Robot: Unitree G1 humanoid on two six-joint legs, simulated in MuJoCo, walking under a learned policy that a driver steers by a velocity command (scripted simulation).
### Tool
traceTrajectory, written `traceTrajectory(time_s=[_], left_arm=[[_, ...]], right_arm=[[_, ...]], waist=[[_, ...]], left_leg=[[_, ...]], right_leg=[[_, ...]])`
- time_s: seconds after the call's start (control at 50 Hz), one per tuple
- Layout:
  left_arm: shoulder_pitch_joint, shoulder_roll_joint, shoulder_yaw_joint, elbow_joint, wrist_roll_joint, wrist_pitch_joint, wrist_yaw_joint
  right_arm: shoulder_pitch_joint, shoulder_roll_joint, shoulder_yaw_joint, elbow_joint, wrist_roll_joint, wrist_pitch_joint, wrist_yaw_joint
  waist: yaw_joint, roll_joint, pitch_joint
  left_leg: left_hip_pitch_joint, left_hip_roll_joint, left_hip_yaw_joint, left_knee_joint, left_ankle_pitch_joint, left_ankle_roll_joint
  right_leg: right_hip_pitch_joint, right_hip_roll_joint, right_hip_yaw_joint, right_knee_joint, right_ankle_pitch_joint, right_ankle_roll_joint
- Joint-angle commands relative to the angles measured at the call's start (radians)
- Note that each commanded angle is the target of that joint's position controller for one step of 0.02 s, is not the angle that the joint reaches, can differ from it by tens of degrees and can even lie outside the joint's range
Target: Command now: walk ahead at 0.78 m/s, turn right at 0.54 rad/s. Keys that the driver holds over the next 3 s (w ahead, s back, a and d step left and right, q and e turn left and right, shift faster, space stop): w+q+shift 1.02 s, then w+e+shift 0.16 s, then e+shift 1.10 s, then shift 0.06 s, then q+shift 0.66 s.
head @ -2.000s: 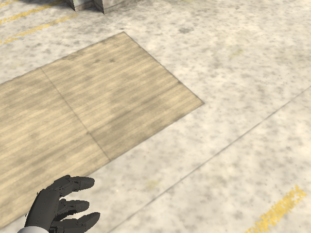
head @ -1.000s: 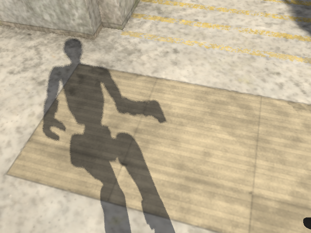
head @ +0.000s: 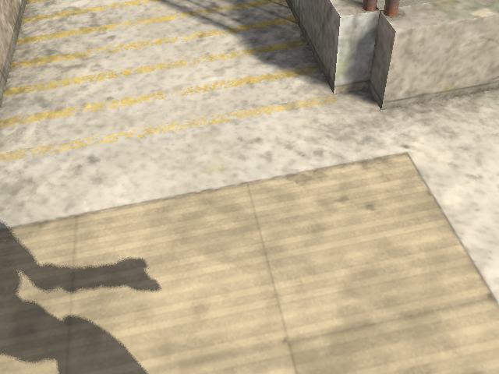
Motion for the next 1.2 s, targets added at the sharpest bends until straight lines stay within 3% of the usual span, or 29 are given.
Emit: traceTrajectory(time_s=[0.02,0.1,0.14,0.16,0.18,0.2,0.24,0.32,0.46,0.52,0.54,0.56,0.58,0.6,0.62,0.66,0.74,0.86,0.9,0.94,0.96,0.98,1.0,1.02,1.04,1.06,1.1,1.16,1.2], left_arm=[[-0.011,0.172,0.044,-0.05,0.0,-0.031,0.003],[-0.048,0.172,0.035,-0.033,0.008,-0.055,0.007],[-0.064,0.136,0.019,-0.015,0.021,-0.059,0.014],[-0.08,0.09,0.001,-0.063,0.003,-0.069,0.019],[-0.101,0.054,-0.013,-0.098,0.01,-0.08,0.018],[-0.155,0.095,-0.013,-0.089,0.034,-0.078,0.02],[-0.214,0.117,-0.015,-0.081,0.052,-0.088,0.005],[-0.294,0.076,-0.044,-0.112,0.071,-0.066,-0.014],[-0.577,0.033,-0.084,-0.208,0.03,-0.076,-0.025],[-0.426,0.098,-0.056,-0.164,0.026,-0.08,0.004],[-0.248,0.136,-0.035,-0.114,0.02,-0.081,0.022],[-0.045,0.184,-0.007,-0.062,0.026,-0.081,0.046],[0.166,0.256,0.021,-0.03,0.055,-0.082,0.07],[0.058,0.298,0.025,-0.044,0.069,-0.074,0.061],[-0.064,0.198,0.02,-0.059,0.053,-0.066,0.057],[-0.117,0.084,-0.005,-0.031,0.051,-0.07,0.049],[-0.058,0.025,-0.021,0.068,0.013,-0.108,0.033],[-0.101,0.06,-0.014,0.113,0.015,-0.132,0.032],[-0.039,0.123,-0.005,0.132,0.014,-0.136,0.035],[-0.015,0.184,0.01,0.128,0.015,-0.113,0.049],[-0.036,0.213,0.017,0.121,0.02,-0.093,0.057],[-0.083,0.235,0.023,0.1,0.023,-0.074,0.06],[-0.1,0.224,0.023,0.09,0.033,-0.063,0.05],[-0.111,0.111,-0.001,0.067,0.043,-0.068,0.029],[-0.009,0.098,-0.017,-0.046,0.01,-0.087,0.033],[-0.095,0.139,-0.022,-0.039,0.015,-0.107,0.037],[-0.11,0.111,-0.035,-0.004,0.014,-0.102,0.04],[-0.043,0.055,-0.048,0.051,0.026,-0.038,0.012],[-0.159,0.038,-0.049,0.028,0.01,-0.027,-0.001]], right_arm=[[-0.156,-0.062,0.002,-0.094,0.009,-0.024,0.0],[-0.074,-0.103,-0.009,-0.088,0.015,-0.034,-0.006],[0.255,-0.157,-0.038,0.016,0.003,-0.049,-0.03],[0.456,-0.266,-0.059,0.045,-0.007,-0.054,-0.038],[0.416,-0.272,-0.059,0.054,0.004,-0.054,-0.018],[0.304,-0.177,-0.036,0.04,0.017,-0.051,-0.002],[0.309,-0.14,-0.028,0.042,0.021,-0.058,0.0],[0.363,-0.104,-0.012,0.097,0.042,-0.08,-0.023],[0.428,-0.142,-0.032,0.152,0.053,-0.079,-0.035],[0.386,-0.184,-0.04,0.157,0.057,-0.084,-0.039],[0.354,-0.217,-0.047,0.152,0.053,-0.087,-0.035],[0.304,-0.214,-0.049,0.137,0.049,-0.097,-0.03],[0.289,-0.072,-0.016,0.107,0.036,-0.108,-0.033],[0.388,-0.01,0.009,0.049,0.091,-0.094,-0.034],[0.308,-0.087,0.002,0.075,0.059,-0.073,-0.04],[0.211,-0.087,-0.003,0.079,0.029,-0.05,-0.017],[0.089,-0.006,0.019,0.011,0.011,0.002,0.023],[-0.112,-0.025,0.048,-0.081,0.026,0.005,0.064],[-0.168,-0.022,0.058,-0.112,0.018,-0.001,0.07],[-0.087,-0.065,0.045,-0.074,0.017,-0.006,0.056],[0.043,-0.102,0.03,-0.04,0.017,-0.01,0.047],[0.254,-0.144,0.005,0.022,0.019,-0.012,0.033],[0.432,-0.191,-0.028,0.09,0.022,-0.01,0.007],[0.357,-0.266,-0.059,0.089,0.048,0.007,-0.02],[0.271,-0.36,-0.069,0.024,0.004,0.018,-0.02],[0.296,-0.281,-0.062,0.011,0.01,0.018,-0.035],[0.223,-0.181,-0.034,0.051,0.009,-0.018,-0.05],[0.2,-0.102,0.003,0.08,0.015,-0.082,-0.048],[0.232,-0.09,0.005,0.114,0.02,-0.109,-0.036]], waist=[[0.028,-0.191,0.082],[-0.022,-0.19,0.107],[-0.177,-0.049,-0.032],[-0.244,0.21,-0.154],[-0.182,0.357,-0.063],[-0.13,0.144,0.034],[-0.121,0.01,0.037],[-0.096,0.068,0.124],[-0.166,0.073,0.131],[-0.078,0.061,0.008],[0.016,0.054,-0.091],[0.121,0.044,-0.183],[0.166,-0.142,-0.328],[0.038,-0.396,-0.41],[0.028,-0.238,-0.22],[0.004,-0.068,-0.022],[-0.051,-0.119,0.104],[-0.085,-0.049,0.161],[-0.091,-0.049,0.192],[-0.142,-0.092,0.104],[-0.22,-0.11,0.025],[-0.318,-0.126,-0.076],[-0.365,-0.065,-0.147],[-0.266,0.176,-0.062],[-0.154,0.247,-0.265],[-0.203,0.02,-0.25],[-0.096,-0.125,0.006],[-0.012,-0.108,0.061],[-0.04,-0.084,0.165]], left_leg=[[0.041,-0.003,0.055,-0.128,0.04,0.013],[0.196,0.007,0.095,-0.233,-0.061,0.125],[0.564,-0.038,0.076,-0.268,-0.178,0.178],[0.79,0.167,-0.342,-0.403,-0.59,0.264],[0.847,0.261,-0.804,-0.613,-0.724,0.311],[0.782,0.269,-0.77,-0.565,-0.663,0.325],[0.668,0.192,-0.544,-0.544,-0.476,0.329],[0.539,0.09,-0.412,-0.62,-0.236,0.353],[0.465,0.052,-0.333,-0.615,0.372,0.328],[0.471,0.047,-0.299,-0.412,0.762,0.262],[0.426,0.024,-0.284,-0.209,0.811,0.236],[0.278,-0.022,-0.275,0.036,0.663,0.22],[0.134,-0.096,-0.198,0.388,0.024,0.232],[-0.077,-0.148,-0.114,0.616,-0.334,0.217],[-0.16,-0.061,-0.084,0.638,-0.212,0.224],[-0.14,0.011,-0.051,0.569,-0.123,0.21],[-0.184,0.085,-0.03,0.514,-0.109,0.194],[-0.058,0.019,0.147,0.181,0.18,0.217],[0.021,-0.022,0.225,0.048,0.186,0.252],[0.144,-0.099,0.26,0.007,0.123,0.283],[0.288,-0.131,0.247,0.003,0.079,0.304],[0.518,-0.149,0.2,-0.011,0.035,0.335],[0.785,-0.148,0.117,-0.07,-0.03,0.361],[0.856,-0.015,-0.114,-0.121,-0.053,0.392],[1.101,0.227,-0.673,-0.315,-0.115,0.584],[1.031,0.25,-0.732,-0.469,-0.252,0.546],[0.654,0.212,-0.542,-0.515,-0.157,0.457],[0.375,0.137,-0.286,-0.567,0.02,0.389],[0.327,0.094,-0.141,-0.619,0.26,0.33]], right_leg=[[-0.055,-0.202,0.205,-0.203,-0.212,-0.142],[-0.001,-0.275,0.183,-0.208,-0.087,-0.128],[-0.065,-0.178,0.003,0.229,0.439,-0.093],[-0.303,-0.078,-0.126,0.634,0.351,-0.035],[-0.62,0.044,-0.145,0.774,-0.153,0.002],[-0.713,-0.034,-0.109,0.865,-0.065,-0.008],[-0.65,-0.109,-0.122,0.814,0.029,0.009],[-0.628,-0.139,-0.169,0.653,0.054,0.084],[-0.411,-0.061,-0.264,0.245,0.281,0.103],[-0.081,-0.006,-0.259,0.165,0.223,0.061],[0.135,-0.01,-0.249,0.161,0.181,0.046],[0.383,-0.106,-0.176,0.192,0.09,0.03],[0.587,-0.376,0.104,0.15,-0.327,0.007],[0.617,-0.584,0.655,-0.104,-0.604,-0.067],[0.455,-0.513,0.589,-0.147,-0.654,-0.075],[0.223,-0.436,0.262,-0.139,-0.277,-0.066],[0.083,-0.379,-0.063,-0.214,0.048,-0.022],[0.005,-0.229,-0.474,-0.31,0.476,0.044],[0.055,-0.281,-0.508,-0.244,0.921,0.059],[0.171,-0.297,-0.509,-0.084,1.253,0.068],[0.177,-0.321,-0.499,0.1,1.366,0.062],[0.111,-0.339,-0.475,0.356,1.377,0.045],[-0.069,-0.297,-0.462,0.693,1.025,0.051],[-0.362,-0.095,-0.45,1.093,-0.069,0.082],[-0.669,-0.043,-0.253,1.331,-0.216,0.102],[-0.714,-0.107,-0.161,1.268,-0.091,0.085],[-0.614,-0.2,-0.178,1.083,-0.02,0.07],[-0.431,-0.247,-0.15,0.92,-0.035,0.074],[-0.483,-0.241,-0.163,0.78,0.061,0.067]])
